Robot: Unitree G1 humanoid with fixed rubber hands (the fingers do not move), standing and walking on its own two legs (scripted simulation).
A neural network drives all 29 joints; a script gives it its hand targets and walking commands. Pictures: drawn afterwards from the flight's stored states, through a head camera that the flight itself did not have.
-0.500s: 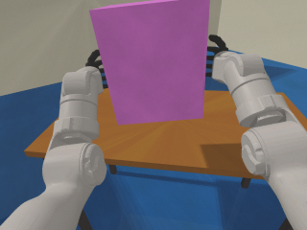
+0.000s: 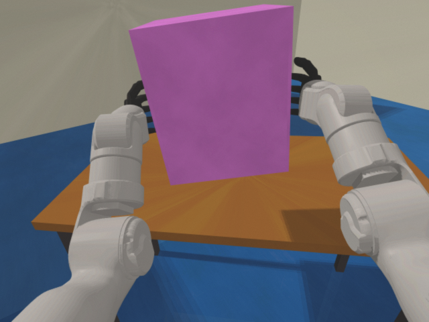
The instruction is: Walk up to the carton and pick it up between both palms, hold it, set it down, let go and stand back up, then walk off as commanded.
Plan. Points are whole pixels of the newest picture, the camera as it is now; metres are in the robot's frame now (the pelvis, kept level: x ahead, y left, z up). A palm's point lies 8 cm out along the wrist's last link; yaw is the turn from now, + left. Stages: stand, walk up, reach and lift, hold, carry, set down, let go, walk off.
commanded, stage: hold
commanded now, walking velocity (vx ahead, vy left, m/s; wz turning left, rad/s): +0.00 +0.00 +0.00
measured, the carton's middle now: (218, 92) +0.41 -0.01 +0.33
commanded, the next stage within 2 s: set down in 0.90 s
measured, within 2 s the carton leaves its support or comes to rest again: neither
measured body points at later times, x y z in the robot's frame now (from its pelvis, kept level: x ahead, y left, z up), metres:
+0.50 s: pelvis -0.01 -0.01 +0.00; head -0.11 -0.01 +0.44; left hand +0.38 +0.13 +0.31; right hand +0.37 -0.17 +0.34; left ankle -0.01 +0.11 -0.74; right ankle +0.03 -0.12 -0.74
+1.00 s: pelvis +0.00 -0.01 +0.00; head -0.09 +0.00 +0.44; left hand +0.40 +0.13 +0.31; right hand +0.39 -0.17 +0.33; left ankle -0.01 +0.11 -0.74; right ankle +0.03 -0.12 -0.74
